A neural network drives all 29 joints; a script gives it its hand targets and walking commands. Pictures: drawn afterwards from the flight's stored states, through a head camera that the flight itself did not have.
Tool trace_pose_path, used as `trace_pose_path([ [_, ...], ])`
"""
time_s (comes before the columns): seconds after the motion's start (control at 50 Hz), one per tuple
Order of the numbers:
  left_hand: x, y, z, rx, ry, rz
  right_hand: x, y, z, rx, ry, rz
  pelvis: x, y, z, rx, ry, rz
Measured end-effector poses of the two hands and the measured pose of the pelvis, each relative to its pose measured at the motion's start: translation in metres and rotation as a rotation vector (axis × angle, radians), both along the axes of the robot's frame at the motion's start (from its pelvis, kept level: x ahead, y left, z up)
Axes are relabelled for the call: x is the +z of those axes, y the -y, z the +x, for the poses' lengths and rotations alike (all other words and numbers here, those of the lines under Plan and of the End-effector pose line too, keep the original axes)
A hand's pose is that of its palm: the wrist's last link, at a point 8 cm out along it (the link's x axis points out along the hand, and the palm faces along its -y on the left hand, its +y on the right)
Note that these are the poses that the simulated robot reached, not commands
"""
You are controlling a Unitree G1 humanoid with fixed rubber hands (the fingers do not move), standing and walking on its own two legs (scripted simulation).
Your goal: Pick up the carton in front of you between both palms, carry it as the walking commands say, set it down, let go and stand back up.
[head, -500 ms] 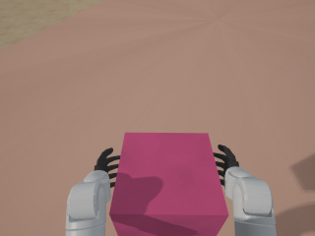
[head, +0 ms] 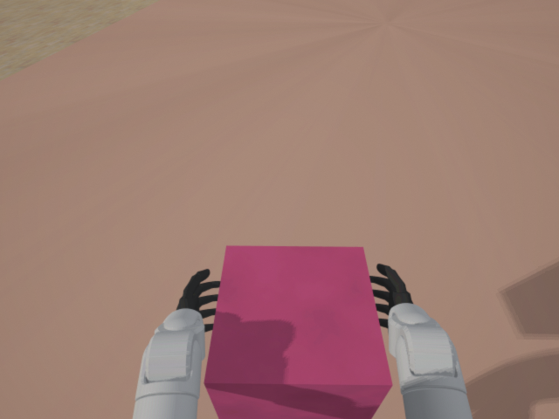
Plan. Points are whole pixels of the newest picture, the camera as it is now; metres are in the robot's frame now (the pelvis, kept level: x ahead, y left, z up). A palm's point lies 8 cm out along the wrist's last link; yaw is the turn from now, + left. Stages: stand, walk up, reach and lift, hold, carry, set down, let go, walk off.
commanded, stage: carry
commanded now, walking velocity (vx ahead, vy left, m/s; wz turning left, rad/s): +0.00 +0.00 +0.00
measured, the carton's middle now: (293, 346) +0.27 +0.00 -0.04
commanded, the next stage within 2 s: hold in 0.58 s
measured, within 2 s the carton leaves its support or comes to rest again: neither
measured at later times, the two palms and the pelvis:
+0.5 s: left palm (193, 314) +0.29 +0.15 +0.04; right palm (398, 309) +0.29 -0.15 +0.04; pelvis +0.00 +0.00 +0.00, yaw +0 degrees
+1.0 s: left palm (188, 325) +0.27 +0.15 +0.05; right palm (404, 329) +0.25 -0.15 +0.04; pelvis -0.02 +0.01 +0.01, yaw -2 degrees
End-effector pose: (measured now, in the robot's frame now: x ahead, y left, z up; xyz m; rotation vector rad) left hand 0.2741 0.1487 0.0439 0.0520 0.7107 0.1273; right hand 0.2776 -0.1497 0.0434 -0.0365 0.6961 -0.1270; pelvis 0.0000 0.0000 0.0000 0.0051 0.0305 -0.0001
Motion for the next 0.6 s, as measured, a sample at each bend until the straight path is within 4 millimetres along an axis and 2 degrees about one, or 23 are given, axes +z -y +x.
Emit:
trace_pose_path([
  [0.1,-0.008,0.002,0.008,-0.006,0.015,0.006,-0.008,0.001,0.008,0.002,0.016,-0.005,0.0,0.001,-0.004,0.0,-0.002,0.001],
  [0.22,-0.007,0.003,0.015,-0.005,0.055,0.003,-0.007,0.003,0.014,-0.003,0.055,0.0,0.0,0.002,-0.005,0.001,-0.006,0.001],
  [0.6,-0.004,0.002,0.011,-0.003,0.044,0.002,-0.003,0.002,0.011,-0.004,0.045,0.002,0.0,0.002,-0.001,0.0,0.014,-0.001],
])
